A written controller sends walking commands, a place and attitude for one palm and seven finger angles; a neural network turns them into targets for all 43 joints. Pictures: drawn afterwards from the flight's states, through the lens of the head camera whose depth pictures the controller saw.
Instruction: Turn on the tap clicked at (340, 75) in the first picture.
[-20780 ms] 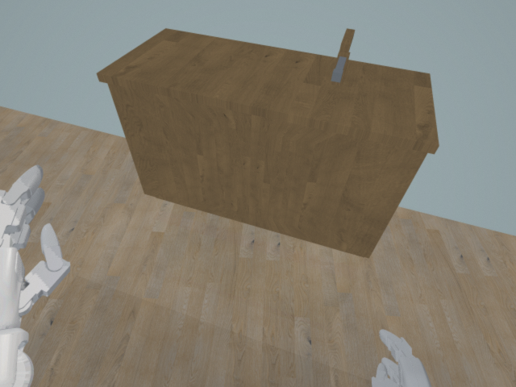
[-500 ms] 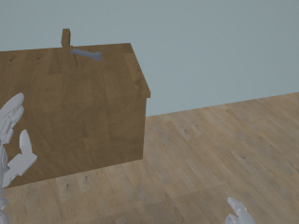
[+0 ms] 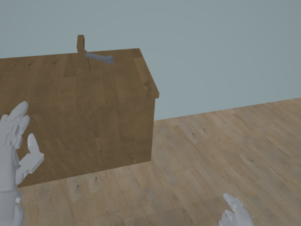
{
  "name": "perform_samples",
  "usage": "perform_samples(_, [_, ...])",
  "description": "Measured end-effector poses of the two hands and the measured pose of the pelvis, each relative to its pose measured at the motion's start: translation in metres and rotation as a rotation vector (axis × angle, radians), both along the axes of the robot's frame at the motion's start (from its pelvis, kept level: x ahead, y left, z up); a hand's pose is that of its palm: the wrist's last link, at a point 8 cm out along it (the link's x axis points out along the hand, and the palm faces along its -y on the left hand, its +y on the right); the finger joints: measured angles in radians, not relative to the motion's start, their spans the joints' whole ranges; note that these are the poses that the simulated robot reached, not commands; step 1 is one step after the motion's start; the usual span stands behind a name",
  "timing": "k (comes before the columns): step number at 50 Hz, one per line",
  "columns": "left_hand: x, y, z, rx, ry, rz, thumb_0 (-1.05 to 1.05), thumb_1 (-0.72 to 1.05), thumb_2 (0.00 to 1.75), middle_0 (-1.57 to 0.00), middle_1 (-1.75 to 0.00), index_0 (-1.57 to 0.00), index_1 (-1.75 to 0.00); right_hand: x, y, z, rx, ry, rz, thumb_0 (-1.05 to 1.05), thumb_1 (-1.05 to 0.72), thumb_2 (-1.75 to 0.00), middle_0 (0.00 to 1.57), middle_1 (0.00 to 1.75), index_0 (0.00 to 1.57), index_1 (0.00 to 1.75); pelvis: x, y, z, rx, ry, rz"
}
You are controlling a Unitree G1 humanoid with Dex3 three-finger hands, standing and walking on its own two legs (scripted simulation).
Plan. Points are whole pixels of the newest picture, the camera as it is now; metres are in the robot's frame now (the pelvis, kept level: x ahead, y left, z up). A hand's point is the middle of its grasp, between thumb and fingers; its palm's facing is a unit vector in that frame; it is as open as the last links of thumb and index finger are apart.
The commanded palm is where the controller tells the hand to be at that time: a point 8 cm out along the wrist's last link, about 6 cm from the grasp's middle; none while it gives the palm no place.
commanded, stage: stop stepping back and stand still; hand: left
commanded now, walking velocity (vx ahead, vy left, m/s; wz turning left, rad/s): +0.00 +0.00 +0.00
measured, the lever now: (109, 59) +0.80 +0.25 +0.05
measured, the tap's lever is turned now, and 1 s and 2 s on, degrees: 57 57 57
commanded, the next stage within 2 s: stand and check the lever's angle in 0.14 s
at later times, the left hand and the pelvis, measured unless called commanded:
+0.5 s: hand (42, 151) +0.22 +0.25 +0.15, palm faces +0.40 -0.84 -0.36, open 7.4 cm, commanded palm +0.17 +0.28 +0.18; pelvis +0.01 +0.00 +0.00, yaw +0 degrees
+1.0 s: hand (62, 125) +0.29 +0.23 +0.16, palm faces +0.41 -0.83 -0.37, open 7.4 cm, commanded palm +0.23 +0.27 +0.18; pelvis +0.06 -0.01 -0.02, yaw -1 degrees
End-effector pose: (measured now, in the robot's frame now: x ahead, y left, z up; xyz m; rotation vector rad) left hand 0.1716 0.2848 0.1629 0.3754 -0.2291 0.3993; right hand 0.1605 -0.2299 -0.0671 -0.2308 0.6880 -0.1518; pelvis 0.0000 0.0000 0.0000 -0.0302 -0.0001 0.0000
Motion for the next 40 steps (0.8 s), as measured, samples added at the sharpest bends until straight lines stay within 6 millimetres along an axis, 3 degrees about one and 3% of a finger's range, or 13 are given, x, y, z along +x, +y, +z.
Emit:
perform_samples(10, [0.009,0.0,0.005,0.038,0.006,-0.02,0.02,0.89,0.9,-0.21,-0.3,-0.21,-0.3,0.002,-0.016,0.005,-0.03,0.003,-0.038,0.01,-0.9,-0.9,0.2,0.29,0.2,0.3,0.007,-0.001,0.001,0.01,0.005,-0.002])
perform_samples(33, [0.012,0.005,0.002,0.031,0.045,0.001,0.02,0.89,0.9,-0.21,-0.3,-0.21,-0.3,0.019,0.007,-0.001,0.016,0.009,0.001,0.01,-0.9,-0.9,0.2,0.3,0.2,0.3,0.013,0.004,0.002,0.01,0.014,-0.003])
perform_samples(40, [0.029,0.006,-0.002,0.028,0.021,0.018,0.02,0.89,0.9,-0.21,-0.3,-0.21,-0.3,0.026,0.002,-0.008,-0.001,0.015,-0.022,0.01,-0.9,-0.9,0.2,0.3,0.2,0.3,0.028,0.005,-0.006,0.014,0.019,-0.005])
